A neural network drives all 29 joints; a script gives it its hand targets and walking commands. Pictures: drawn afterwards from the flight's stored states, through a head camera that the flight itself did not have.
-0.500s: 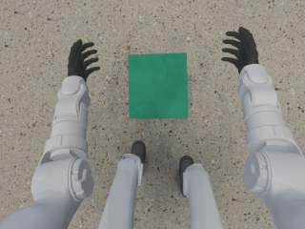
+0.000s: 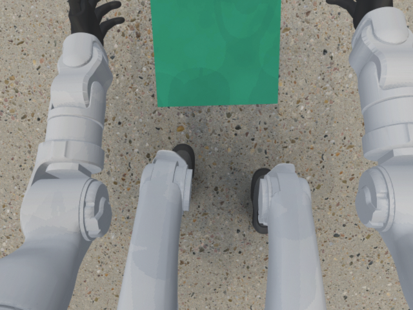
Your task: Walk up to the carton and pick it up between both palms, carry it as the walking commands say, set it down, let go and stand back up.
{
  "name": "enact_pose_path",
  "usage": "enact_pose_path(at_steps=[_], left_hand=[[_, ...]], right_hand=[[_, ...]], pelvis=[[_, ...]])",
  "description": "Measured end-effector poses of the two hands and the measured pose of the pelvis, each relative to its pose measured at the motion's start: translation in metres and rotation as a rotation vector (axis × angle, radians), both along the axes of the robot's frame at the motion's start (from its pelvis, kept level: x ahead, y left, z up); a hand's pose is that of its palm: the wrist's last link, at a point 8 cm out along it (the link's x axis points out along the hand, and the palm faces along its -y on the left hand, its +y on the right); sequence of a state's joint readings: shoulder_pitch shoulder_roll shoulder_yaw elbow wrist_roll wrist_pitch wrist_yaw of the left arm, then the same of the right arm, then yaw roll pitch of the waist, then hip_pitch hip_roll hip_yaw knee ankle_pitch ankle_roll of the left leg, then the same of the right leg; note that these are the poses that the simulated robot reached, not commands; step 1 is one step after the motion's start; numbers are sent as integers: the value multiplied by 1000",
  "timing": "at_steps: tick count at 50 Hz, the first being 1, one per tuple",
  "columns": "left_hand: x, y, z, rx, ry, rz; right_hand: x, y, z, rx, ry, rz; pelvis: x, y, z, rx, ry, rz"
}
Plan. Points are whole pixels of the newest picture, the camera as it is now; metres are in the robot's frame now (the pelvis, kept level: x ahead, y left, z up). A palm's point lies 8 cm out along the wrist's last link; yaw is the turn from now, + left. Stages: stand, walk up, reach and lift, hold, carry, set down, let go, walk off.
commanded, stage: reach and lift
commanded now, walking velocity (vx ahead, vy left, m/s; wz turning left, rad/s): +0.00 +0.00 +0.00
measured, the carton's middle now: (216, 49) +0.52 +0.06 -0.37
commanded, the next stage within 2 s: none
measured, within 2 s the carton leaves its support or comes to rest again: neither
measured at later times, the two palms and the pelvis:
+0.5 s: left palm (125, 55) +0.48 +0.24 -0.30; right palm (319, 38) +0.54 -0.14 -0.29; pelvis -0.02 +0.00 -0.11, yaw +1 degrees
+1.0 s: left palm (129, 55) +0.49 +0.24 -0.32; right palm (313, 42) +0.54 -0.14 -0.32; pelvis -0.02 +0.00 -0.12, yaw +0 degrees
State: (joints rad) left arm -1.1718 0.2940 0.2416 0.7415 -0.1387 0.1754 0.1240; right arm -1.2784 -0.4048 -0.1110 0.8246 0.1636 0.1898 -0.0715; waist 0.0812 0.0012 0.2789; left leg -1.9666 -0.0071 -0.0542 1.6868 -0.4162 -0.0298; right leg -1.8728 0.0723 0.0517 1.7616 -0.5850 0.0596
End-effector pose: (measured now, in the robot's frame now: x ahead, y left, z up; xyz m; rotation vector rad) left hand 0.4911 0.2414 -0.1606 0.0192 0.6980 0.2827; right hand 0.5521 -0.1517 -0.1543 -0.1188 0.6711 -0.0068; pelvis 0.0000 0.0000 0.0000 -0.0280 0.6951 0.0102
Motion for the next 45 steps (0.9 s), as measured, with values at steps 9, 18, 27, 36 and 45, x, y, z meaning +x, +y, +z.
enact_pose_path(at_steps=[9, 18, 27, 36, 45], left_hand=[[4, -1, -61, -13, 4, 19], [-11, -6, -111, -20, 49, 21], [-8, -3, -148, -29, 70, 33], [-1, -2, -160, 3, 79, 17], [1, -5, -159, -27, 54, 33]], right_hand=[[1, 13, -59, -17, 6, 9], [-10, 9, -104, -24, 44, -14], [-8, 14, -144, -14, 66, 10], [-14, 7, -171, 4, 64, 4], [-14, 12, -167, -10, 64, 27]], pelvis=[[-15, -1, -42, 1, -141, 7], [-23, 1, -85, 1, -158, 10], [-24, -3, -115, 11, -146, 10], [-19, -3, -127, 22, -129, -4], [-19, -6, -126, 25, -131, -12]])
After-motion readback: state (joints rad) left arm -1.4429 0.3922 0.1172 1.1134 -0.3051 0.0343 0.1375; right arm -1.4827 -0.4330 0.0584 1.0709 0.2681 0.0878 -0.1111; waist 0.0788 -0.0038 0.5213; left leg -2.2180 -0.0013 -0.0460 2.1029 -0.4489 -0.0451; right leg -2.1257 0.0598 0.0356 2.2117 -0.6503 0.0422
